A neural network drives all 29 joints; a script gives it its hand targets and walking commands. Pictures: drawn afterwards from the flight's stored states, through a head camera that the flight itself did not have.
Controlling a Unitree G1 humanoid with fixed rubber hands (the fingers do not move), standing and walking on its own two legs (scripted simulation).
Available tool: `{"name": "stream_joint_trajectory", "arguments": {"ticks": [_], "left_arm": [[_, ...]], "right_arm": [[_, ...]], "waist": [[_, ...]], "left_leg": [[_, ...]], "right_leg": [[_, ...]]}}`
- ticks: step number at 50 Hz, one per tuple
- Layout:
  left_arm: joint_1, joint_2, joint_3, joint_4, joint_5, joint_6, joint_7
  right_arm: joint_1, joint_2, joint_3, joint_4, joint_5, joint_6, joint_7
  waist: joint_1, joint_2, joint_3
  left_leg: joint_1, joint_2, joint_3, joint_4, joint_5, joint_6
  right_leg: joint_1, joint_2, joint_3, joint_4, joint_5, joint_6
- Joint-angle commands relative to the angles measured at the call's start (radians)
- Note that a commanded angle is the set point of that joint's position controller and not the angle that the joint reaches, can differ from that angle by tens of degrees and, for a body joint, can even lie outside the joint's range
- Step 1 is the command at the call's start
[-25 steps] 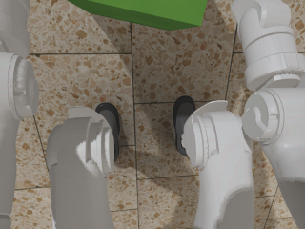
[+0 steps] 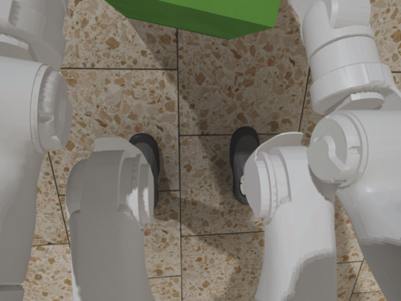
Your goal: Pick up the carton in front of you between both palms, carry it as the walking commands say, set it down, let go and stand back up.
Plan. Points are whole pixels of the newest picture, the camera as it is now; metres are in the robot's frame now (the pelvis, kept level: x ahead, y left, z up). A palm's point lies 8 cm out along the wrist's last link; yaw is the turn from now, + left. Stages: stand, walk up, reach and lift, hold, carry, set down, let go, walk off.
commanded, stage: reach and lift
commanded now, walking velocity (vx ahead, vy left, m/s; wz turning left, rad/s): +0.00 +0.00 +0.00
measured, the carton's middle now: out of the picture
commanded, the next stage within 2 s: none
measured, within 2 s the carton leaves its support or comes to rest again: leaves its support in 0.22 s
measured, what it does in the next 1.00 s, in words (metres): rises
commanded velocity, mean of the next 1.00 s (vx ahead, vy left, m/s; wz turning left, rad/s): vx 0.00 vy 0.00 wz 0.00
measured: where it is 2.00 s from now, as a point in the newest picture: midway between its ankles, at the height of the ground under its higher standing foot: (196, 181)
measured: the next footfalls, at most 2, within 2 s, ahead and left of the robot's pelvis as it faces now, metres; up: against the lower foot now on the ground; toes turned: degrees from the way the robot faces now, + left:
none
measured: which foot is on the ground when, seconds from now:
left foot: down 0.00-1.00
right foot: down 0.00-1.00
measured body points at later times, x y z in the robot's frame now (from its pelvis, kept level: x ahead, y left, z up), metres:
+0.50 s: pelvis +0.01 -0.01 +0.03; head +0.33 +0.05 +0.35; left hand +0.56 +0.19 -0.07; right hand +0.55 -0.11 -0.07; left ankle +0.11 +0.12 -0.34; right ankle +0.13 -0.14 -0.34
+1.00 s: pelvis +0.01 -0.01 +0.14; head +0.27 +0.03 +0.51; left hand +0.51 +0.19 +0.08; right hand +0.52 -0.12 +0.09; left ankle +0.11 +0.12 -0.34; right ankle +0.13 -0.14 -0.34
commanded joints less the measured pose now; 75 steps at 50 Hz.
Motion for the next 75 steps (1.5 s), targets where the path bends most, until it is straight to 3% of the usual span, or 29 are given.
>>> {"name": "stream_joint_trajectory", "arguments": {"ticks": [1, 3, 6, 10, 13, 16, 18, 21, 26, 30, 37, 46, 53, 65, 75], "left_arm": [[-0.356, -0.770, -0.028, -0.167, 0.038, 0.033, -0.221], [-0.295, -0.890, -0.005, -0.200, 0.050, 0.055, -0.268], [-0.263, -0.975, 0.000, -0.264, 0.049, 0.071, -0.292], [-0.282, -1.060, -0.063, -0.397, 0.013, 0.075, -0.282], [-0.328, -1.126, -0.133, -0.566, -0.032, 0.081, -0.262], [-0.340, -1.204, -0.179, -0.711, -0.055, 0.110, -0.237], [-0.297, -1.266, -0.195, -0.750, -0.044, 0.142, -0.221], [-0.177, -1.321, -0.160, -0.684, 0.002, 0.184, -0.214], [-0.067, -1.339, 0.025, -0.433, 0.158, 0.222, -0.245], [-0.066, -1.315, 0.145, -0.376, 0.241, 0.226, -0.260], [-0.074, -1.344, 0.174, -0.413, 0.276, 0.237, -0.269], [-0.001, -1.497, -0.002, -0.577, 0.183, 0.282, -0.274], [0.149, -1.559, -0.068, -0.619, 0.162, 0.272, -0.259], [0.384, -1.579, -0.047, -0.606, 0.211, 0.226, -0.240], [0.562, -1.601, -0.103, -0.660, 0.216, 0.207, -0.244]], "right_arm": [[-0.468, 0.704, 0.144, -0.162, -0.042, 0.047, 0.239], [-0.465, 0.803, 0.152, -0.191, -0.052, 0.078, 0.290], [-0.450, 0.887, 0.179, -0.214, -0.026, 0.097, 0.322], [-0.457, 0.969, 0.259, -0.274, 0.044, 0.102, 0.323], [-0.477, 1.019, 0.340, -0.360, 0.087, 0.113, 0.308], [-0.498, 1.057, 0.411, -0.471, 0.100, 0.133, 0.294], [-0.499, 1.084, 0.456, -0.548, 0.083, 0.154, 0.287], [-0.458, 1.090, 0.457, -0.583, 0.038, 0.182, 0.284], [-0.340, 1.101, 0.271, -0.394, -0.127, 0.228, 0.309], [-0.329, 1.102, 0.181, -0.339, -0.201, 0.245, 0.328], [-0.340, 1.173, 0.211, -0.351, -0.201, 0.266, 0.357], [-0.222, 1.276, 0.367, -0.431, -0.134, 0.308, 0.390], [-0.042, 1.312, 0.421, -0.430, -0.115, 0.298, 0.399], [0.208, 1.339, 0.432, -0.389, -0.156, 0.258, 0.398], [0.409, 1.368, 0.487, -0.411, -0.174, 0.237, 0.395]], "waist": [[-0.002, 0.122, -1.113], [0.012, 0.105, -1.092], [0.024, 0.094, -1.123], [0.029, 0.109, -1.338], [0.025, 0.148, -1.616], [0.022, 0.188, -1.929], [0.023, 0.197, -2.045], [0.009, 0.171, -1.943], [-0.016, 0.136, -1.507], [-0.009, 0.114, -1.450], [0.029, 0.075, -1.589], [0.020, 0.099, -1.808], [0.017, 0.114, -1.713], [0.029, 0.067, -1.487], [0.037, 0.050, -1.373]], "left_leg": [[0.482, -0.052, 0.060, -0.184, 0.245, 0.006], [0.453, -0.057, 0.071, -0.179, 0.255, 0.015], [0.453, -0.059, 0.075, -0.174, 0.319, 0.024], [0.599, -0.064, 0.084, -0.159, 0.476, 0.020], [0.805, -0.070, 0.089, -0.153, 0.633, 0.008], [1.020, -0.082, 0.089, -0.166, 0.776, -0.005], [1.060, -0.095, 0.104, -0.197, 0.789, -0.019], [0.950, -0.113, 0.126, -0.277, 0.646, -0.026], [0.603, -0.125, 0.145, -0.425, 0.238, -0.022], [0.566, -0.129, 0.148, -0.506, 0.156, -0.007], [0.691, -0.133, 0.152, -0.609, 0.155, 0.000], [0.953, -0.140, 0.153, -0.701, 0.300, -0.027], [1.053, -0.144, 0.131, -0.796, 0.366, -0.037], [1.230, -0.136, 0.080, -1.021, 0.353, -0.023], [1.437, -0.120, 0.047, -1.213, 0.399, -0.014]], "right_leg": [[0.534, 0.074, -0.107, -0.078, 0.262, -0.046], [0.496, 0.082, -0.115, -0.072, 0.262, -0.051], [0.469, 0.084, -0.116, -0.061, 0.314, -0.055], [0.489, 0.090, -0.128, -0.048, 0.429, -0.049], [0.510, 0.094, -0.140, -0.060, 0.506, -0.042], [0.544, 0.104, -0.150, -0.090, 0.552, -0.037], [0.563, 0.115, -0.156, -0.121, 0.551, -0.033], [0.574, 0.120, -0.160, -0.196, 0.467, -0.030], [0.500, 0.120, -0.151, -0.338, 0.185, -0.043], [0.525, 0.124, -0.138, -0.423, 0.127, -0.048], [0.622, 0.124, -0.134, -0.518, 0.115, -0.034], [0.794, 0.126, -0.134, -0.611, 0.239, -0.035], [0.883, 0.128, -0.107, -0.709, 0.299, -0.039], [1.091, 0.120, -0.048, -0.941, 0.290, -0.044], [1.342, 0.101, 0.004, -1.144, 0.346, -0.054]]}}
